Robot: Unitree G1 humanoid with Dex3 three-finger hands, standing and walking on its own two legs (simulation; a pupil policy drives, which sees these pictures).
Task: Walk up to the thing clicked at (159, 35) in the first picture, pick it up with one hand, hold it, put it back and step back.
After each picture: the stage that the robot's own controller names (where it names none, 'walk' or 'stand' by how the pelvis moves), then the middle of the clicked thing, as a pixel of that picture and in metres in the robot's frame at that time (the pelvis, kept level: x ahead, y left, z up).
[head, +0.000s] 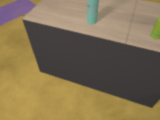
stand; (159, 28) +0.80 -0.44 -0.09
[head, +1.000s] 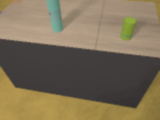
walk; (127, 29) +0.76 -0.20 -0.06
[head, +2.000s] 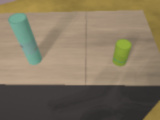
rise first; (121, 53) +0.54 -0.14 -0.05
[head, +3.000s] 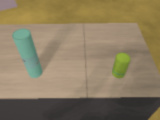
stand; (120, 65) +0.52 -0.16 -0.09
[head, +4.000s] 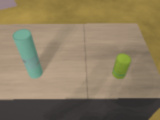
stand; (121, 66) +0.51 -0.17 -0.09
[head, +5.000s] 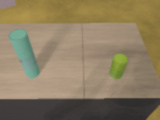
stand; (118, 66) +0.51 -0.15 -0.09
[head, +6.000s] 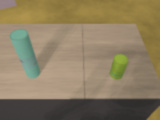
stand; (118, 67) +0.51 -0.15 -0.09
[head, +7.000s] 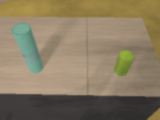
rise first; (123, 63) +0.51 -0.16 -0.09
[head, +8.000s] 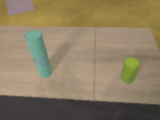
go down; (129, 70) +0.51 -0.17 -0.09
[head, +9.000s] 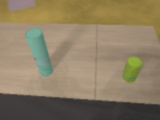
go down; (131, 69) +0.50 -0.17 -0.09
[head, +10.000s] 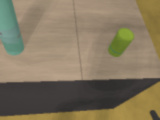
go down; (120, 43) +0.52 -0.19 -0.03
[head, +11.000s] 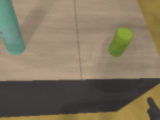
close in; (119, 43) +0.52 -0.19 -0.02
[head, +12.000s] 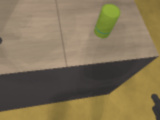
close; (106, 22) +0.54 -0.16 +0.01
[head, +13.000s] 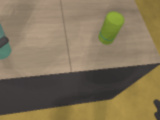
lift; (110, 29) +0.53 -0.17 +0.01
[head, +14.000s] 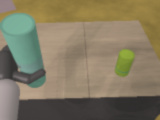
lift; (124, 63) +0.50 -0.18 -0.04
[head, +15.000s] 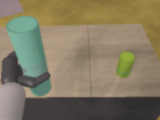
hold; (124, 65) +0.52 -0.18 -0.06
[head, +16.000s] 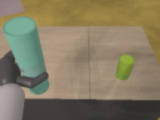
hold; (124, 68) +0.51 -0.18 -0.07
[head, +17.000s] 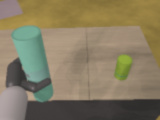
crouch; (122, 67) +0.51 -0.18 -0.08
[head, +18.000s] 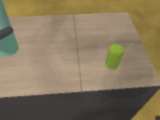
crouch; (114, 57) +0.52 -0.18 -0.07
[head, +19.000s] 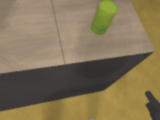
lower; (103, 18) +0.55 -0.17 +0.02
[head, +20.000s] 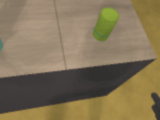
lower; (104, 25) +0.53 -0.16 +0.01
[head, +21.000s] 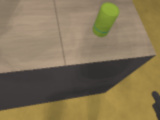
lower; (104, 21) +0.54 -0.16 +0.02
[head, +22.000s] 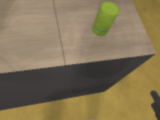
lower; (104, 20) +0.54 -0.17 +0.02
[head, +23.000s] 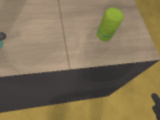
open; (109, 25) +0.53 -0.17 +0.01
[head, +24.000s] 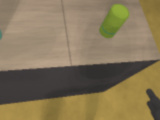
sink last; (113, 22) +0.53 -0.17 +0.01
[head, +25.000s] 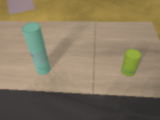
sink last; (130, 63) +0.52 -0.16 -0.04
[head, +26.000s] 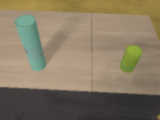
stand; (130, 59) +0.51 -0.18 -0.04
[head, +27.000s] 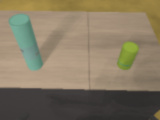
stand; (127, 56) +0.52 -0.17 -0.03
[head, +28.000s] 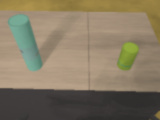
stand; (127, 57) +0.51 -0.17 -0.03
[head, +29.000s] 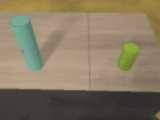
stand; (127, 57) +0.51 -0.17 -0.03
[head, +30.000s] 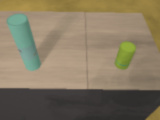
stand; (124, 56) +0.52 -0.17 -0.03
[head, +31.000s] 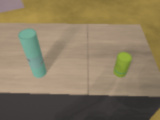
stand; (122, 65) +0.53 -0.17 -0.09
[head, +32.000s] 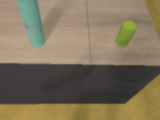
walk; (125, 34) +0.61 -0.20 -0.07
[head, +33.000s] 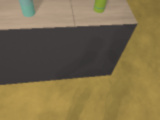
walk; (100, 1) +0.89 -0.08 -0.07
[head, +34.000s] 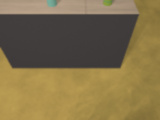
stand; out of the picture +1.13 -0.12 -0.07
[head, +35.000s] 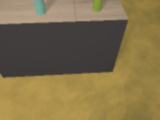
stand; (97, 2) +1.10 -0.09 -0.09
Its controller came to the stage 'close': yes
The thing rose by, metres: 0.00
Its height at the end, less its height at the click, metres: +0.00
